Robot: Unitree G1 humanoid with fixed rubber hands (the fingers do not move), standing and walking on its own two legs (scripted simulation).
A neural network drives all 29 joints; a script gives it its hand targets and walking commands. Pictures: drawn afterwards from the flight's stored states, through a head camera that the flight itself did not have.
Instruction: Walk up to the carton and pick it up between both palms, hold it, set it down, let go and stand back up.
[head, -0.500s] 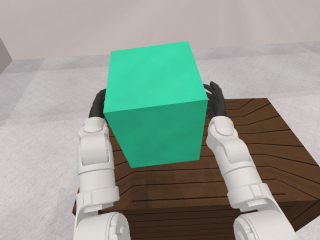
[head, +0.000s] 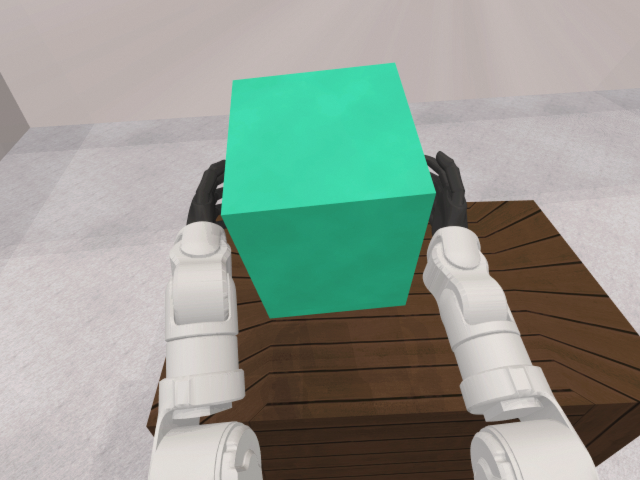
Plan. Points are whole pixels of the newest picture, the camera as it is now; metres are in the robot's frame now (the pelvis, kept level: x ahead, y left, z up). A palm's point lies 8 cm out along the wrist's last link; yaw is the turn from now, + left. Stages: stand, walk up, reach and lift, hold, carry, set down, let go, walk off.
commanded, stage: hold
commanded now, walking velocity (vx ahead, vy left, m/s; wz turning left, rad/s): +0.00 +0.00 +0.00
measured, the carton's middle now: (326, 202) +0.42 -0.02 +0.17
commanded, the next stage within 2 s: none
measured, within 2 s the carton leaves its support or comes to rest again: neither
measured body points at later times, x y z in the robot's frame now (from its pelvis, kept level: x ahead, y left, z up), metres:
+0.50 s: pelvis +0.00 +0.00 +0.00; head -0.06 +0.02 +0.44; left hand +0.36 +0.14 +0.21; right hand +0.35 -0.15 +0.21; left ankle +0.03 +0.15 -0.75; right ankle +0.02 -0.12 -0.75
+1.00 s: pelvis +0.00 +0.00 +0.00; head -0.05 +0.02 +0.45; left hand +0.37 +0.14 +0.18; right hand +0.36 -0.15 +0.19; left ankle +0.03 +0.15 -0.75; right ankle +0.02 -0.12 -0.75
